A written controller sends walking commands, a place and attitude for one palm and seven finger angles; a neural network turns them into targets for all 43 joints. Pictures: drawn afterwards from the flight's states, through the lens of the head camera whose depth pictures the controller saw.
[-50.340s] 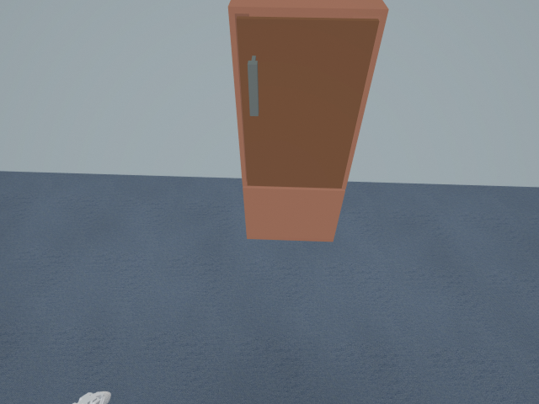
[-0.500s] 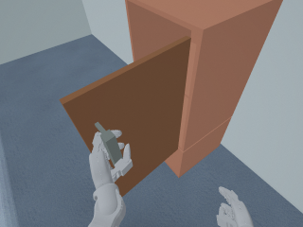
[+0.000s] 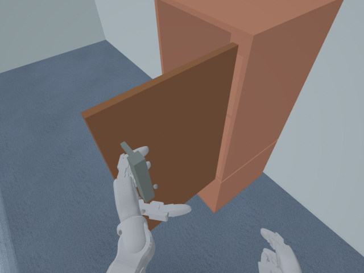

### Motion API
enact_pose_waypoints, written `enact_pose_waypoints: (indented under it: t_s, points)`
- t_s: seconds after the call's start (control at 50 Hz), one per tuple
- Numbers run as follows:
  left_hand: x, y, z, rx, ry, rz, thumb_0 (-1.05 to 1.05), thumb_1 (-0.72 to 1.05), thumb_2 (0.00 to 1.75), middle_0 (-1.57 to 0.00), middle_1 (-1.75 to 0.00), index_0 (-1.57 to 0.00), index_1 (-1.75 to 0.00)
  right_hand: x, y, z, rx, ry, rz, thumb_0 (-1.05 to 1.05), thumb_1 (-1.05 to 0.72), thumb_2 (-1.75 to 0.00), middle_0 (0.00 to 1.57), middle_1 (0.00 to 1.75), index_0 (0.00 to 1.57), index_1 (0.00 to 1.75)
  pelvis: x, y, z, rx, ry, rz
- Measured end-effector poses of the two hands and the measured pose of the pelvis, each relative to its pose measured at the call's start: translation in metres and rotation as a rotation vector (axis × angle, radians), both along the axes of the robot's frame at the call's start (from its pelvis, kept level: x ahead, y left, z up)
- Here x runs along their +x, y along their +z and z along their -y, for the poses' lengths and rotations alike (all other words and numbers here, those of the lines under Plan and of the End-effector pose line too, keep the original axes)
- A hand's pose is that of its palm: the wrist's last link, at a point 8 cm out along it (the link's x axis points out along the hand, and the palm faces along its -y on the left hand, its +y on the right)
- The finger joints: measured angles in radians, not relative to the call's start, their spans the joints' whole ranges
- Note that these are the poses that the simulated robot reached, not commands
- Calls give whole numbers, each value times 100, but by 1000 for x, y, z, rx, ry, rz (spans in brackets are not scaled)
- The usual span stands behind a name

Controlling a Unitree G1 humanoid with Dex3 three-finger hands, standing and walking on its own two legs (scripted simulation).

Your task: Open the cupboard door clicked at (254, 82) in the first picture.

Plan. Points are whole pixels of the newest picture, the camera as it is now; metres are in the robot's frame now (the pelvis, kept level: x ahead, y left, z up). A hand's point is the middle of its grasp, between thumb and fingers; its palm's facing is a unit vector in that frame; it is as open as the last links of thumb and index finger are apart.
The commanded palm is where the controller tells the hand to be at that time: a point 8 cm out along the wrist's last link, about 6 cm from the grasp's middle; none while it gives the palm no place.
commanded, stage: open thumb and fingers to let go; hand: left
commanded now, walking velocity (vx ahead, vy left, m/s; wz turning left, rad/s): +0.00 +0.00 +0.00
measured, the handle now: (137, 172) +0.32 +0.12 +0.07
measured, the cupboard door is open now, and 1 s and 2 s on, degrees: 92 96 96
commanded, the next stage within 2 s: slide the hand sideways off the handle in 0.12 s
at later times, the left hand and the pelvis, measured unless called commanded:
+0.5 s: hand (156, 209) +0.23 +0.06 +0.07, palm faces -0.16 -0.99 +0.04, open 16.1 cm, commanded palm +0.21 +0.12 +0.07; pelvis -0.01 +0.03 -0.01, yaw -1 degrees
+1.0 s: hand (136, 225) +0.20 +0.10 +0.07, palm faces -0.04 -1.00 -0.01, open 16.0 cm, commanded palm +0.17 +0.16 +0.07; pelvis +0.00 +0.01 -0.01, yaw -1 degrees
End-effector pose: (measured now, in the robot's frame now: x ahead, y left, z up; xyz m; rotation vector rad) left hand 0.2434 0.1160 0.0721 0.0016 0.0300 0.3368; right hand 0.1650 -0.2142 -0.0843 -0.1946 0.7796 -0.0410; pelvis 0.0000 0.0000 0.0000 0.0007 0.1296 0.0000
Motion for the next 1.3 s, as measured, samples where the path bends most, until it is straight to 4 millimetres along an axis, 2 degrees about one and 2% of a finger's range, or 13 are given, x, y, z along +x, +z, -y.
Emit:
enact_pose_waypoints:
  t_s: [0.26, 0.38, 0.44, 0.52, 0.68, 0.98, 1.3]
  points:
    - [-4, 0, -5, 14, -60, 1, -1, -50, 30, -40, -62, -41, -63, 2, 1, -21, 24, 24, 28, 1, -90, -90, 20, 30, 20, 30, -5, -4, -14, -11, -4, 5]
    - [-17, -1, -9, 72, -429, 34, -1, -50, 30, -29, -46, -24, -46, -6, 1, -22, 22, 21, 45, 1, -90, -90, 20, 30, 20, 30, -11, -7, -19, -13, 1, 9]
    - [-22, -2, -5, 13, -520, 30, -1, -50, 30, -24, -39, -20, -40, -12, 1, -22, 21, -2, 60, 1, -90, -90, 20, 30, 20, 30, -13, -6, -23, -16, -4, 16]
    - [-22, -4, -5, -51, -486, 15, -1, -51, 30, -19, -34, -19, -35, -18, 4, -23, 18, -17, 69, 1, -90, -90, 20, 30, 20, 30, -14, -6, -26, -13, -14, 15]
    - [-27, -5, -5, -20, -437, 21, -1, -50, 30, -19, -33, -21, -33, -19, 6, -25, 32, -13, 77, 1, -90, -90, 20, 30, 20, 30, -10, -8, -25, -7, -29, 0]
    - [-56, -4, -35, -1, -384, -19, -1, -50, 30, -21, -33, -23, -33, 3, 9, -10, 25, -6, 111, 1, -90, -90, 20, 30, 20, 30, 3, -10, -12, -5, -25, -18]
    - [-95, -2, -65, 32, -339, -20, -1, -50, 30, -17, -31, -18, -31, 12, -1, 8, 9, -23, 147, 1, -90, -90, 20, 30, 20, 30, 0, -21, -1, -8, -3, -44]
